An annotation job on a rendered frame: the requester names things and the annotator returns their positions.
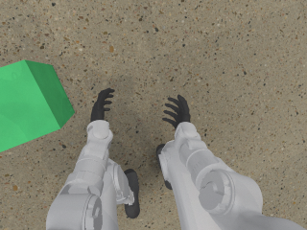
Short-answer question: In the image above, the robot left upper arm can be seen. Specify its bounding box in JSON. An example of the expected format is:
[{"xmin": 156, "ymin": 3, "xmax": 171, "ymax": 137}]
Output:
[{"xmin": 46, "ymin": 193, "xmax": 103, "ymax": 230}]

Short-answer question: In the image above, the right robot hand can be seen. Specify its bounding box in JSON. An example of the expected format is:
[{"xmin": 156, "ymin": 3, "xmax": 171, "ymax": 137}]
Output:
[{"xmin": 162, "ymin": 94, "xmax": 191, "ymax": 130}]

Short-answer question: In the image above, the left robot thigh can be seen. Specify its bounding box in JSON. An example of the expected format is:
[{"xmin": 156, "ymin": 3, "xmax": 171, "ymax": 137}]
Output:
[{"xmin": 100, "ymin": 162, "xmax": 125, "ymax": 230}]

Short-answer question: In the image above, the carton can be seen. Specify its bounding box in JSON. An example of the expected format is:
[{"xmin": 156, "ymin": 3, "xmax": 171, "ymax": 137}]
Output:
[{"xmin": 0, "ymin": 59, "xmax": 75, "ymax": 152}]

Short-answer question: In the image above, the left robot shin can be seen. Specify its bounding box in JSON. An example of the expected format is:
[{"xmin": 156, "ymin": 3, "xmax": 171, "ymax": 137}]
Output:
[{"xmin": 107, "ymin": 158, "xmax": 134, "ymax": 205}]

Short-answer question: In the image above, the robot left forearm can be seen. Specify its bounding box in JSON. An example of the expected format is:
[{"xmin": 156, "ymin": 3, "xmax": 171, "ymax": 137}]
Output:
[{"xmin": 46, "ymin": 120, "xmax": 113, "ymax": 230}]

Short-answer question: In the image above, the robot right forearm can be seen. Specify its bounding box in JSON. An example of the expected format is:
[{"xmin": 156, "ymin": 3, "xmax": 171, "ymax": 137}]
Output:
[{"xmin": 173, "ymin": 122, "xmax": 237, "ymax": 192}]

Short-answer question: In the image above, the left robot hand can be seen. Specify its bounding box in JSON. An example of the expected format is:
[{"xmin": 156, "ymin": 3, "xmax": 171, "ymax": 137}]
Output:
[{"xmin": 90, "ymin": 88, "xmax": 115, "ymax": 122}]

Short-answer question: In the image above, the robot right upper arm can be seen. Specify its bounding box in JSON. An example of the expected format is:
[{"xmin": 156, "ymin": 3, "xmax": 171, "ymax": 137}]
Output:
[{"xmin": 199, "ymin": 169, "xmax": 307, "ymax": 230}]

